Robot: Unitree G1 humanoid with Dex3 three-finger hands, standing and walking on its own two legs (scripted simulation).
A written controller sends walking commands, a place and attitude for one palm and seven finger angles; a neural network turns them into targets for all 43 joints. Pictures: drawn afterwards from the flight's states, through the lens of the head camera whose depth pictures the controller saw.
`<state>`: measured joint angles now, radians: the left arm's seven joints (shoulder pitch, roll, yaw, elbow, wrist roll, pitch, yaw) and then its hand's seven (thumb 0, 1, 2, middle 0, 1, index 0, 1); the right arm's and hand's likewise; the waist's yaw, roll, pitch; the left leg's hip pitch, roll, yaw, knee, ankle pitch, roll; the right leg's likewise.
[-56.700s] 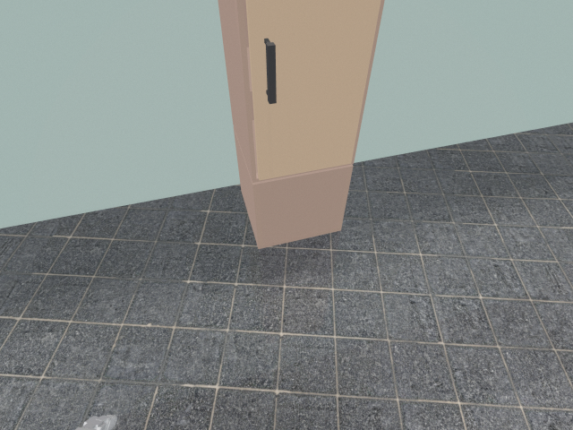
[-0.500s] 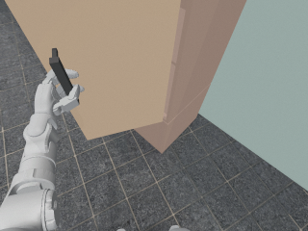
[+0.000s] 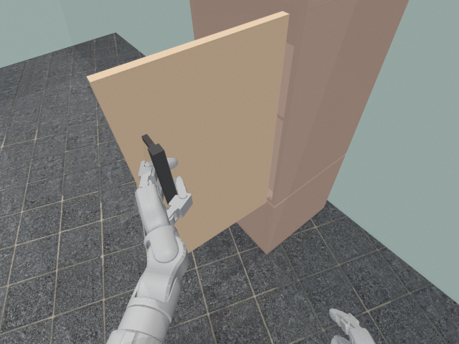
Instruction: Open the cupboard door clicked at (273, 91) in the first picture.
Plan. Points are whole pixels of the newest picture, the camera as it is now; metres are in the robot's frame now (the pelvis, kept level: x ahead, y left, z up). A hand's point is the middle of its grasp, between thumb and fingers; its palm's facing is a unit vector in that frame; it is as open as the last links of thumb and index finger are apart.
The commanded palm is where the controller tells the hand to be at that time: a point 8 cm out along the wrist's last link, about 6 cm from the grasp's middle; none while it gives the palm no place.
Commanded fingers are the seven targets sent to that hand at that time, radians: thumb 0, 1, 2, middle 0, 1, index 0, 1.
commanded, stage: pull the door open along its arc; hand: left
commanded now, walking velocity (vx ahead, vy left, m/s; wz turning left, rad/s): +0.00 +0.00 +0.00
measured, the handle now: (161, 173) +0.40 +0.14 +0.09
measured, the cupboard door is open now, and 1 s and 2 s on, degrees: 87 97 100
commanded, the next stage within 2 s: open thumb and fingers to let go in 0.14 s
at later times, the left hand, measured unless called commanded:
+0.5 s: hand (208, 211) +0.32 +0.05 +0.08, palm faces +0.39 -0.92 -0.04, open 7.2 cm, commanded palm +0.28 +0.10 +0.07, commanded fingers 0.00 -0.08 0.48 -0.33 -1.25 -0.33 -1.25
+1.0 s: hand (205, 210) +0.33 +0.05 +0.08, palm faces +0.34 -0.94 -0.03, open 14.6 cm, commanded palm +0.28 +0.10 +0.07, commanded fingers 0.00 -0.50 0.30 -0.16 -0.35 -0.16 -0.35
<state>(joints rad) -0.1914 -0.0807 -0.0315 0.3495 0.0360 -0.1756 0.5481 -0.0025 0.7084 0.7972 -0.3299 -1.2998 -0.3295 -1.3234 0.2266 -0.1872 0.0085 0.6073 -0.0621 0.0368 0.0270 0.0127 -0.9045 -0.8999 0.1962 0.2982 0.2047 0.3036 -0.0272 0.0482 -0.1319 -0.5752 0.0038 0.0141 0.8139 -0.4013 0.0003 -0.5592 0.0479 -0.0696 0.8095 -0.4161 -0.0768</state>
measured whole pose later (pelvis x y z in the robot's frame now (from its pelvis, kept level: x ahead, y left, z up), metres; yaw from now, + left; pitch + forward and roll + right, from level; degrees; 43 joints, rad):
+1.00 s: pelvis -0.01 +0.00 +0.00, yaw +1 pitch +8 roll +1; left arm -0.11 -0.13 -0.20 0.26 0.07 -0.12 0.60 -0.01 -0.48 0.31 -0.30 -0.81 -0.31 -0.82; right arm 0.20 -0.18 0.00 0.63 -0.06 0.04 0.00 0.02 -0.90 -0.90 0.20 0.30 0.20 0.30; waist -0.02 0.04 -0.11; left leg -0.55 -0.01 0.00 0.81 -0.39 0.00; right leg -0.54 0.04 -0.08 0.81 -0.42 -0.08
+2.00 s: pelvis +0.00 +0.01 +0.00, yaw +0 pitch +6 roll +1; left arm 0.30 0.07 -0.17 -0.07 -0.07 -0.24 0.03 -0.02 -0.50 0.30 -0.16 -0.30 -0.16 -0.31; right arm 0.23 -0.21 0.04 0.50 0.00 -0.08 0.00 0.02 -0.90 -0.90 0.20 0.30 0.20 0.30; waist 0.01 0.04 -0.08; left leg -0.50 -0.01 0.02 0.81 -0.41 0.01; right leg -0.49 0.03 -0.06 0.82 -0.43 -0.07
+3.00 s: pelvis +0.00 +0.02 +0.01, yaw +1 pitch +3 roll -1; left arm 0.52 0.25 0.10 -0.37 -0.21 -0.12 -0.16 -0.02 -0.46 0.32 -0.16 -0.30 -0.15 -0.30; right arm 0.25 -0.23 0.06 0.52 0.03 -0.21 -0.08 0.02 -0.90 -0.90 0.20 0.30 0.20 0.30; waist 0.03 0.06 -0.09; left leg -0.44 -0.02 0.00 0.80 -0.41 0.03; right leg -0.40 0.03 -0.08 0.76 -0.42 -0.04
